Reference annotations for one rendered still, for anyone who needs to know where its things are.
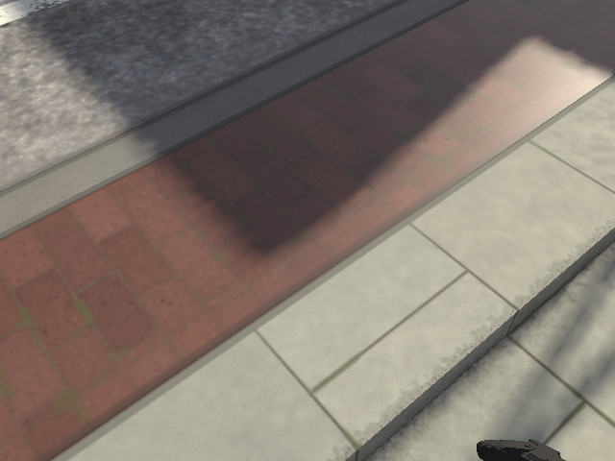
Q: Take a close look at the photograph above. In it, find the right robot hand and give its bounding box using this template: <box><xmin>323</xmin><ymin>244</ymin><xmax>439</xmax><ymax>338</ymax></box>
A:
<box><xmin>477</xmin><ymin>439</ymin><xmax>566</xmax><ymax>461</ymax></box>

